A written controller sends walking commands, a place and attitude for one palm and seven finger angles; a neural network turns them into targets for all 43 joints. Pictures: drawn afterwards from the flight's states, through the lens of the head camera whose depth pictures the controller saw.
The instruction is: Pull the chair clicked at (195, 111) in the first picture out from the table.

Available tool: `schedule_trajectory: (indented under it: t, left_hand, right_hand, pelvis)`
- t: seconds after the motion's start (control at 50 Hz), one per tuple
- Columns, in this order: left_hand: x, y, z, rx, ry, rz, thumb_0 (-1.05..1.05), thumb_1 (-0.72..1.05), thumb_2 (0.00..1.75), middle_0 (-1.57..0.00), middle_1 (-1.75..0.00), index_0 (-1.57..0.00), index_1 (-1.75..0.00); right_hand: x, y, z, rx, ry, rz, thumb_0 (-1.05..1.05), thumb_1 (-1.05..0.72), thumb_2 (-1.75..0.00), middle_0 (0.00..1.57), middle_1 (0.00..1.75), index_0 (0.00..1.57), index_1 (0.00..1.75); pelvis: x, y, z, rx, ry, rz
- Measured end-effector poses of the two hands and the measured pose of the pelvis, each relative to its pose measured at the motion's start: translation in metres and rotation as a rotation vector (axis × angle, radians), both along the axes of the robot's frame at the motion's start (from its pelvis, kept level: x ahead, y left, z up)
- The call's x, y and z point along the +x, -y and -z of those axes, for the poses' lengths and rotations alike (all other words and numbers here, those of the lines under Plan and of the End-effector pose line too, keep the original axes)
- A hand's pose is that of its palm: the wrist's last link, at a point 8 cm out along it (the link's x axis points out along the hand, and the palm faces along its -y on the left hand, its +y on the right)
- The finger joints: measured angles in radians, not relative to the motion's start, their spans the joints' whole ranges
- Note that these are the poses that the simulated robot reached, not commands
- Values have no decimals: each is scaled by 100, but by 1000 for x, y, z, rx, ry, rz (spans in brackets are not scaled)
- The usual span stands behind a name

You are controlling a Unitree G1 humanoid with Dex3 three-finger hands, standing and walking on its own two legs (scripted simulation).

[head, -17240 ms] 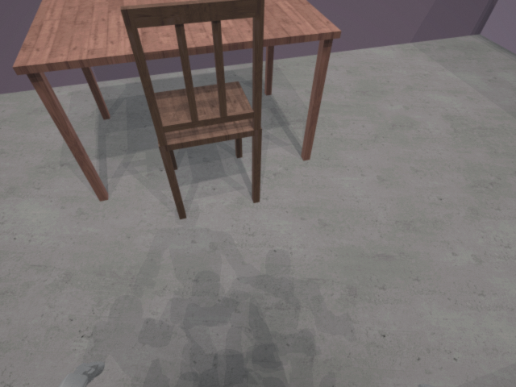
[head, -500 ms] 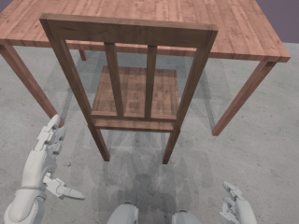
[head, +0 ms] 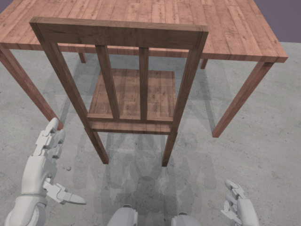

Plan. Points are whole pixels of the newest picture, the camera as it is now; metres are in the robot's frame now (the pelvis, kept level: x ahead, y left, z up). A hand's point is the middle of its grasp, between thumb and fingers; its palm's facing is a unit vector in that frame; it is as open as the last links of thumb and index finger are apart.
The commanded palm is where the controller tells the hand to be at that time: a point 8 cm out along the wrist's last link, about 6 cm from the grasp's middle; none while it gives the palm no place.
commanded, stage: aim the fingers beside a spindle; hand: left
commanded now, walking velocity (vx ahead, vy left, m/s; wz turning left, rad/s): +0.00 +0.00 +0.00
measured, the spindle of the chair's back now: (110, 88) +0.51 +0.16 +0.02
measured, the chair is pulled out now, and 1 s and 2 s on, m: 0.00 0.00 0.00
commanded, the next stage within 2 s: none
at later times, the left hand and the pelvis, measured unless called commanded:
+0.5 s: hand (89, 155) +0.28 +0.18 +0.02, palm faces +0.01 -1.00 -0.04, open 16.9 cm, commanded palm +0.26 +0.23 +0.03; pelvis +0.00 -0.01 -0.01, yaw -1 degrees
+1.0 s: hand (100, 142) +0.33 +0.16 +0.01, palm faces +0.02 -1.00 -0.04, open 16.9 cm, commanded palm +0.31 +0.21 +0.00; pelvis -0.01 -0.01 -0.02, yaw -1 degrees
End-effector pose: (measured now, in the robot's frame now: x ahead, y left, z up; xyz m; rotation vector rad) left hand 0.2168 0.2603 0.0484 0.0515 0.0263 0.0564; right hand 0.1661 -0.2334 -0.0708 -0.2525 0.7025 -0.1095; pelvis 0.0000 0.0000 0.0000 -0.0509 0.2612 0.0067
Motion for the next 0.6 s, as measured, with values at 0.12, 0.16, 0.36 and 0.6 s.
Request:
schedule_trajectory:
  t: [0.12, 0.16, 0.36, 0.6]
  left_hand:
    - [7, 5, 8, -2, -13, 10, -1, -50, 30, -6, -8, -6, -8]
    - [12, 8, 13, -6, -26, 26, -1, -50, 30, -6, -8, -6, -8]
    - [42, 21, 11, -8, 13, 39, -2, -50, 30, -6, -8, -6, -8]
    - [46, 33, 25, -7, -1, 26, -2, -50, 30, -6, -8, -6, -8]
  right_hand:
    - [3, 5, 5, -3, -2, -12, 2, -90, -90, 21, 30, 21, 30]
    - [3, 7, 7, -7, -7, -10, 2, -90, -90, 21, 30, 21, 30]
    - [-10, 17, 15, -9, -57, 24, 2, -90, -90, 21, 30, 21, 30]
    - [-17, 20, 27, -2, -98, 32, 2, -90, -90, 21, 30, 20, 30]
  pelvis:
    - [-1, 4, 3, 0, -7, -6]
    - [-1, 5, 5, 1, -11, -6]
    - [2, 8, 6, 10, -30, 7]
    - [1, 8, 12, 18, -46, 16]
